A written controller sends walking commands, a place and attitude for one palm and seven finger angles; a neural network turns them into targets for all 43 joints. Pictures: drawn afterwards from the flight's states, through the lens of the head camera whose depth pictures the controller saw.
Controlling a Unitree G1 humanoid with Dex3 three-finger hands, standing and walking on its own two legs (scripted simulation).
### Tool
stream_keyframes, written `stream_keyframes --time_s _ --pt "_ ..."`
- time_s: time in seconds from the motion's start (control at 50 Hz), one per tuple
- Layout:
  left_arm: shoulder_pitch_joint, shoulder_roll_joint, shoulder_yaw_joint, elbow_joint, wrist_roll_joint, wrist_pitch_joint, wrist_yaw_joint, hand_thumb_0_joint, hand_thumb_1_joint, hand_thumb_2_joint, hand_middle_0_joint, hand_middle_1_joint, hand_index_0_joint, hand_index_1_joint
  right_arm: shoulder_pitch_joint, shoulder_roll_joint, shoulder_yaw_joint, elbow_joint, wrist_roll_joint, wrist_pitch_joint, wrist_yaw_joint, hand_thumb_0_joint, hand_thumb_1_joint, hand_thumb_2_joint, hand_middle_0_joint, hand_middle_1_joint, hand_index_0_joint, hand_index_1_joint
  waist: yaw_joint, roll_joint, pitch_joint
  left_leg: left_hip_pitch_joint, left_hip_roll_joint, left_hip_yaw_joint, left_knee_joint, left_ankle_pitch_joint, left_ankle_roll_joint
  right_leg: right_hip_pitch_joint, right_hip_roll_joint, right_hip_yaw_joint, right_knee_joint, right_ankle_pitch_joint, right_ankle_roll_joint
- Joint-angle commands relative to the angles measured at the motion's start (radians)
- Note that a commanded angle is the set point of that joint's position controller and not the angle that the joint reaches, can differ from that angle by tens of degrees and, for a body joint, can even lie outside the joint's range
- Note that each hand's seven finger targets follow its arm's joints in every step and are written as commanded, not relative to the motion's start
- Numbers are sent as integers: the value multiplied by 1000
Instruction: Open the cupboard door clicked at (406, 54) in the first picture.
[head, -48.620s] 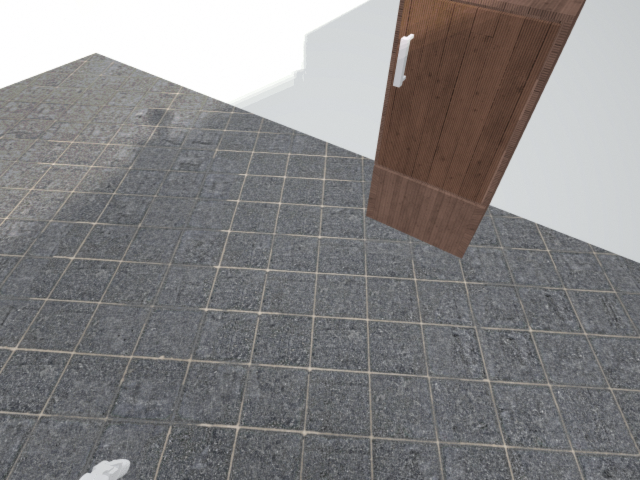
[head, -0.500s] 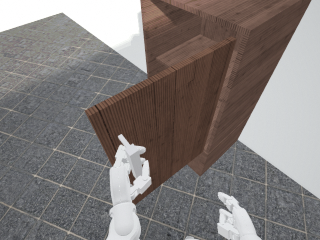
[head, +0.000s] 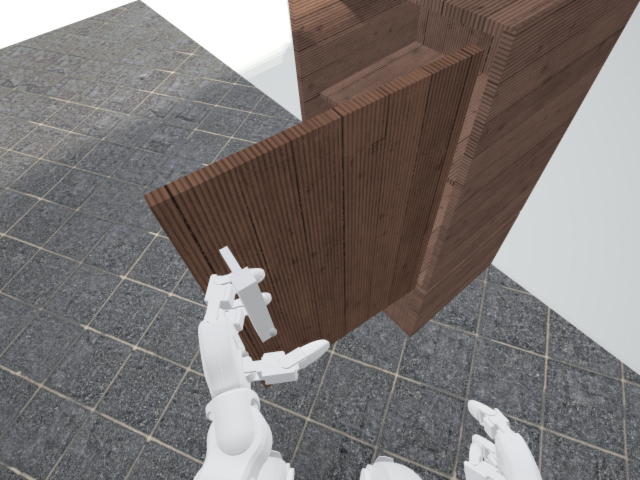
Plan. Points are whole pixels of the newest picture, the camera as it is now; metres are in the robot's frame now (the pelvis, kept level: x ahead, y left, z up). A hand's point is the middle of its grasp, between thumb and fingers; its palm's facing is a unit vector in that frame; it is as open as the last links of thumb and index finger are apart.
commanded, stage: open thumb and fingers to let go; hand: left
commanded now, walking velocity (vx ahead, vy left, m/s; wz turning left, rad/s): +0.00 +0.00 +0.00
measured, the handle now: (248, 295) +0.33 +0.10 +0.05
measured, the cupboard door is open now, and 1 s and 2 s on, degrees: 84 87 85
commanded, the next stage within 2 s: slide the hand sideways off the handle in 0.34 s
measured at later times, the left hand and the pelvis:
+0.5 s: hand (267, 331) +0.29 +0.07 +0.04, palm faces +0.17 -0.99 -0.03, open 15.0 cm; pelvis +0.00 +0.03 +0.00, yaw -1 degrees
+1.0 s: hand (248, 379) +0.23 +0.09 +0.05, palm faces -0.16 -0.99 +0.01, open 16.0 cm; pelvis +0.00 +0.06 -0.01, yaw -4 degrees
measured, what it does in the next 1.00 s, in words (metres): shifts its weight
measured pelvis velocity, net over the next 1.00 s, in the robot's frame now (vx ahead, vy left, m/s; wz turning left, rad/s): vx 0.00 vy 0.06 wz -0.06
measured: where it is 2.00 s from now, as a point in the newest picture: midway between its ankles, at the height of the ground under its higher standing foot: outside the picture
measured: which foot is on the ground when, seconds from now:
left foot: down 0.00-1.00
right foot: down 0.00-1.00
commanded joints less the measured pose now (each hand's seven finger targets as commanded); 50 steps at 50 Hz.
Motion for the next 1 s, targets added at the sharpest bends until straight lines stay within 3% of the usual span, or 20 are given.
stream_keyframes --time_s 0.0,0.08,0.14,0.3,0.42,0.44,0.46,0.48,0.52,0.56,0.58,0.6,0.64,0.68,0.72,0.76,0.78,0.86,0.98 --pt "-127 -62 -26 -223 30 -68 10 0 -500 300 -275 -1050 -275 -1050 -55 -55 -20 -160 1 -52 -6 0 -900 -900 200 300 200 300 -14 -129 -284 18 -28 2 -22 154 41 309 -111 271 -252 454 139" --pt "-115 -92 -47 -213 33 -53 19 0 -500 300 -242 -850 -242 -850 -48 -54 -17 -168 1 -54 -5 0 -900 -900 200 300 200 300 -21 -150 -277 40 -26 3 -29 173 44 292 -97 234 -241 480 137" --pt "-149 -105 -58 -213 28 -47 30 0 -500 300 -217 -700 -217 -700 -52 -56 -15 -173 1 -57 -6 0 -900 -900 200 300 200 300 -26 -156 -253 58 -26 5 -37 159 46 258 -84 209 -246 417 133" --pt "-172 -142 -82 -188 46 -26 59 0 -500 300 -150 -300 -150 -300 -57 -54 -8 -177 0 -60 3 0 -900 -900 200 300 200 300 -14 -95 -271 126 -21 8 -54 203 50 193 -43 124 -198 388 106" --pt "-191 -174 -105 -182 45 -3 65 0 -500 300 -150 -300 -150 -300 -68 -55 -5 -183 1 -57 11 0 -900 -900 200 300 200 300 -14 -97 -251 141 -17 2 -65 205 51 164 -26 93 -189 340 94" --pt "-221 -51 -329 -218 153 -45 -143 0 -500 300 -150 -300 -150 -300 -2 -110 -10 -168 12 -53 21 0 -900 -900 200 300 200 300 -120 -125 -187 145 -14 8 -35 221 77 117 -40 129 -171 430 102" --pt "-256 8 -257 -285 107 -86 -261 0 -500 300 -150 -300 -150 -300 2 -97 -24 -191 17 -47 19 0 -900 -900 200 300 200 300 -85 -81 -259 137 -17 9 -22 254 80 162 -48 137 -148 489 93" --pt "-236 40 -242 -295 90 -113 -334 0 -500 300 -150 -300 -150 -300 -1 -95 -21 -200 20 -46 15 0 -900 -900 200 300 200 300 -65 -52 -297 146 -19 8 -20 268 78 193 -52 146 -130 530 93" --pt "-209 64 -234 -317 42 -133 -451 0 -500 300 -150 -300 -150 -300 -8 -93 -17 -225 32 -52 11 0 -900 -900 200 300 200 300 -67 -48 -293 139 -18 4 -16 241 78 181 -50 147 -129 486 93" --pt "-176 20 -225 -333 -41 -122 -506 0 -500 300 -150 -300 -150 -300 -12 -88 -12 -258 49 -56 5 0 -900 -900 200 300 200 300 -61 -60 -261 143 -17 1 -29 202 80 164 -36 140 -149 389 86" --pt "-179 8 -205 -343 -81 -113 -506 0 -500 300 -150 -300 -150 -300 -19 -88 -10 -268 55 -60 0 0 -900 -900 200 300 200 300 -61 -75 -248 140 -16 -2 -38 168 77 148 -31 128 -159 324 88" --pt "-127 16 -170 -338 -107 -98 -497 0 -500 300 -150 -300 -150 -300 -23 -93 -10 -278 61 -59 -4 0 -900 -900 200 300 200 300 -44 -89 -230 139 -15 -4 -50 144 73 141 -25 119 -168 271 86" --pt "-111 15 -134 -357 -126 -72 -449 0 -500 300 -150 -300 -150 -300 -31 -96 -5 -299 62 -54 -6 0 -900 -900 200 300 200 300 -29 -106 -218 129 -16 -8 -66 112 70 130 -20 103 -169 200 86" --pt "-92 49 -85 -354 -102 -60 -386 0 -500 300 -150 -300 -150 -300 -36 -98 -4 -303 56 -47 -3 0 -900 -900 200 300 200 300 -15 -102 -213 115 -15 -8 -64 111 66 113 -18 98 -150 181 83" --pt "-47 63 -76 -351 -53 -59 -339 0 -500 300 -150 -300 -150 -300 -24 -96 -6 -310 49 -39 4 0 -900 -900 200 300 200 300 -8 -112 -215 106 -13 -11 -63 121 65 101 -15 91 -126 187 80" --pt "0 74 -74 -352 -8 -58 -308 0 -500 300 -150 -300 -150 -300 -21 -93 -7 -316 46 -28 13 0 -900 -900 200 300 200 300 6 -82 -226 106 -12 -10 -60 142 62 94 -12 89 -107 199 73" --pt "-3 66 -86 -367 3 -61 -300 0 -500 300 -150 -300 -150 -300 -16 -90 -7 -322 45 -24 17 0 -900 -900 200 300 200 300 1 -84 -223 106 -12 -8 -58 151 61 96 -14 90 -103 215 74" --pt "77 100 -66 -412 1 -59 -308 0 -500 300 -150 -300 -150 -300 -16 -89 -4 -341 48 -6 19 0 -900 -900 200 300 200 300 18 -62 -225 109 -10 -2 -69 153 58 124 -9 95 -111 224 68" --pt "141 103 -61 -450 -38 -58 -348 0 -500 300 -150 -300 -150 -300 -18 -88 3 -352 54 0 6 0 -900 -900 200 300 200 300 2 -68 -161 97 -6 -3 -75 115 58 108 -2 93 -128 197 75"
